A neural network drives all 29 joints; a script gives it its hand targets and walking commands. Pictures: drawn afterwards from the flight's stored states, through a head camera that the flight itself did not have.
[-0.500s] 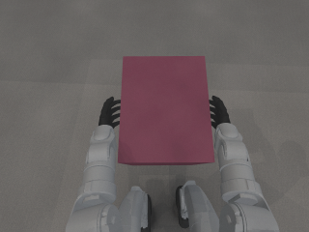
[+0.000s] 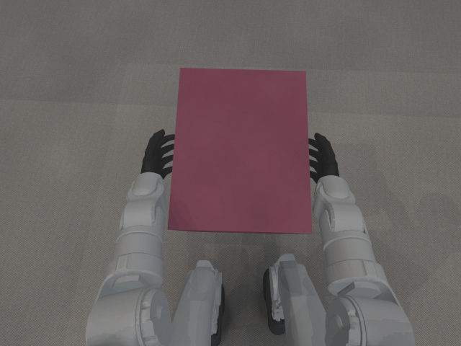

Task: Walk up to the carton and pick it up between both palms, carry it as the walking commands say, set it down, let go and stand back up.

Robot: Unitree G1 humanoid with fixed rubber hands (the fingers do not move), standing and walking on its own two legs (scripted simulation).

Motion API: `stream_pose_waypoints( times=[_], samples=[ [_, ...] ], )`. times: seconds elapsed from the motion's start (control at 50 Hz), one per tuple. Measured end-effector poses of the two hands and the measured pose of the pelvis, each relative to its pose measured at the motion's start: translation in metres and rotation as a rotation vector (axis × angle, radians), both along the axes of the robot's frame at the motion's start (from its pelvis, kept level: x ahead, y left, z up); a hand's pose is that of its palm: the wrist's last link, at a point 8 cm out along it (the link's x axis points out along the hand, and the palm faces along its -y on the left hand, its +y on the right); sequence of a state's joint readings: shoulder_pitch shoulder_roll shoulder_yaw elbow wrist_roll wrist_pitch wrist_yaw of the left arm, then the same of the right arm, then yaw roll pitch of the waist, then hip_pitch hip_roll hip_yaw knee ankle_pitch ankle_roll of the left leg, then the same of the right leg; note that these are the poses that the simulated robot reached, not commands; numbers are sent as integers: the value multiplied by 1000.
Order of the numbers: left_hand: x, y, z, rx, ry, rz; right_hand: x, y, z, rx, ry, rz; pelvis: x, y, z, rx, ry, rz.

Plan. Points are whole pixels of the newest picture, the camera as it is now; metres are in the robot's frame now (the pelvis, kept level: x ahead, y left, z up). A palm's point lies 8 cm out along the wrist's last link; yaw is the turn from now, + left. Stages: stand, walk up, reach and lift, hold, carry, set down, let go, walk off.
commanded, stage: set down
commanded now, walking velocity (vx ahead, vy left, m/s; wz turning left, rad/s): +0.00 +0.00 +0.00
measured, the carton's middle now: (238, 166) +0.44 +0.01 -0.15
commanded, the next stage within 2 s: none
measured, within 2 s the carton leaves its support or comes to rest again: neither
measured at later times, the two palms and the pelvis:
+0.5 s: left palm (166, 175) +0.43 +0.17 -0.15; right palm (310, 177) +0.42 -0.14 -0.16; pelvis -0.02 +0.01 -0.08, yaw +2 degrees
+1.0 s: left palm (178, 180) +0.45 +0.16 -0.25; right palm (302, 184) +0.43 -0.15 -0.26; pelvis -0.03 +0.00 -0.15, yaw +3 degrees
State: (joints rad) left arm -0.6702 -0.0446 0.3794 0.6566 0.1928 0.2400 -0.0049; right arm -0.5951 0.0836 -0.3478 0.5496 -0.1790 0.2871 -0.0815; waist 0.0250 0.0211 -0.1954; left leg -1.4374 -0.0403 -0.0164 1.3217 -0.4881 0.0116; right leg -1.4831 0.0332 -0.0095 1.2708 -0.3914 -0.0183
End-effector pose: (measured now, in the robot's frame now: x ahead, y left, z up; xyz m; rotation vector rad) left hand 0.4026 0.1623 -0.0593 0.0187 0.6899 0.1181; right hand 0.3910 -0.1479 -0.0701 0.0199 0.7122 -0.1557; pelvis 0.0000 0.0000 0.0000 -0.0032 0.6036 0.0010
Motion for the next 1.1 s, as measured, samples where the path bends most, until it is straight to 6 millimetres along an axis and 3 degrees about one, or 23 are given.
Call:
stream_pose_waypoints(
  times=[0.22,0.4,0.7,1.1],
  samples=[
    [9,7,-47,-1,20,-2,6,7,-49,-1,19,-4,-15,9,-40,-6,38,18],
    [21,5,-79,-6,16,-8,20,5,-74,-11,14,-11,-18,12,-66,-7,66,41],
    [35,-1,-135,5,25,-22,30,-1,-130,-1,22,-25,-19,6,-102,-7,126,45],
    [49,0,-208,13,23,-25,45,0,-204,3,18,-28,-37,-3,-163,3,116,42]
  ],
)
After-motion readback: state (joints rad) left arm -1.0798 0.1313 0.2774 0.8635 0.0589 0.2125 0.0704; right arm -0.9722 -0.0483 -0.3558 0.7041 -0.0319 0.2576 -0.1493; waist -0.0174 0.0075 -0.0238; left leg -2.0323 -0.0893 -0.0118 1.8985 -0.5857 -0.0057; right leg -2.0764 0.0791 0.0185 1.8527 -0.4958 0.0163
